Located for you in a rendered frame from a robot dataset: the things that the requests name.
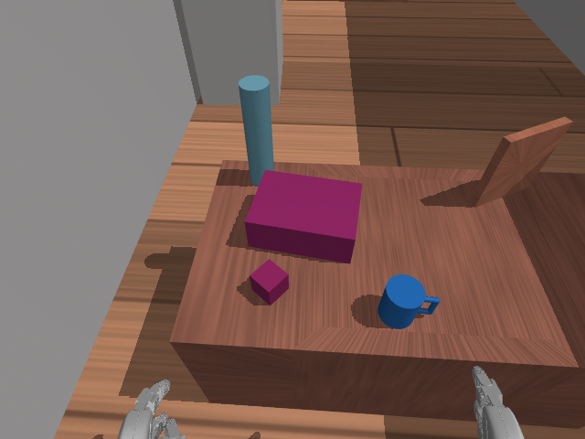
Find left robot hand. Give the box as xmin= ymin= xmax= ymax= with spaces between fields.
xmin=117 ymin=380 xmax=185 ymax=439

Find right robot hand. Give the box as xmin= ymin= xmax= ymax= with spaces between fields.
xmin=472 ymin=366 xmax=525 ymax=439

